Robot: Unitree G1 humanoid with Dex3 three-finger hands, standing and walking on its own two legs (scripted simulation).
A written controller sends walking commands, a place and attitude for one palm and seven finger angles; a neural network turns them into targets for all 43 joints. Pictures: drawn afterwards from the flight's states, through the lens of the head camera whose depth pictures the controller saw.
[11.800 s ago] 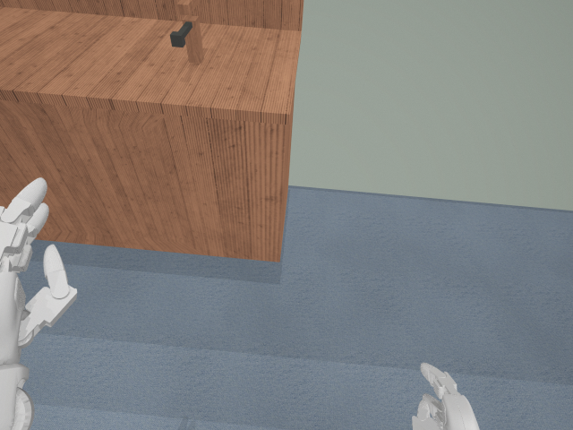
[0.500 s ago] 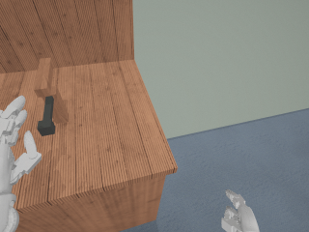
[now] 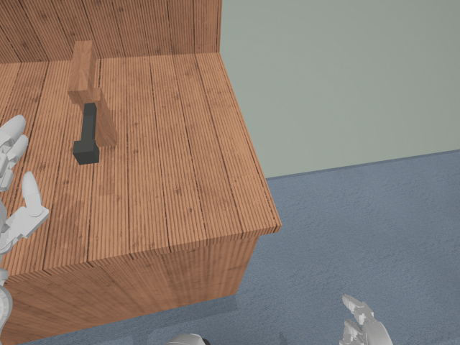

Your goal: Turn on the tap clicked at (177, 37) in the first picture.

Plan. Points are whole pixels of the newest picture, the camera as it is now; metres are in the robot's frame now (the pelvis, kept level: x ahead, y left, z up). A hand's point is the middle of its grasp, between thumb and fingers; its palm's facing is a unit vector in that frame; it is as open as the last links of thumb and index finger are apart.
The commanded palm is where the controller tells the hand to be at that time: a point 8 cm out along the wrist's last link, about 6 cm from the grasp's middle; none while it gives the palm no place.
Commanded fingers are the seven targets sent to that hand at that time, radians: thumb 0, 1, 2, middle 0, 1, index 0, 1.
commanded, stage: come to a stop and stand still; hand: left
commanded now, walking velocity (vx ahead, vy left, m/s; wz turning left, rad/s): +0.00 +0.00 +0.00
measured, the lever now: (86, 152) +0.34 +0.27 +0.13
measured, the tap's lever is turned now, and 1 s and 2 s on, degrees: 0 0 0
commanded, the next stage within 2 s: look again from close up in 1.12 s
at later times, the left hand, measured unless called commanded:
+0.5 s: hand (27, 204) +0.23 +0.28 +0.17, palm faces +0.38 -0.81 -0.45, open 7.4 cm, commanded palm +0.16 +0.29 +0.18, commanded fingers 0.00 0.90 0.90 -0.20 -0.30 -0.20 -0.30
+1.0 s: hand (70, 173) +0.27 +0.25 +0.17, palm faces +0.35 -0.86 -0.36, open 7.4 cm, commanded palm +0.21 +0.28 +0.18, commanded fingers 0.00 0.90 0.90 -0.20 -0.30 -0.20 -0.30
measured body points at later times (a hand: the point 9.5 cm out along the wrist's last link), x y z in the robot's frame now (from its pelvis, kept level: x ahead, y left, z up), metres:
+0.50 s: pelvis +0.00 +0.01 +0.00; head +0.04 +0.05 +0.45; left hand +0.20 +0.32 +0.19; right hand +0.19 -0.20 -0.07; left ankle +0.05 +0.07 -0.73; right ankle +0.00 -0.14 -0.73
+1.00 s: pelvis +0.03 +0.01 +0.00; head +0.06 +0.04 +0.45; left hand +0.25 +0.29 +0.19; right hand +0.19 -0.24 -0.07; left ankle +0.05 +0.07 -0.73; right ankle +0.00 -0.14 -0.73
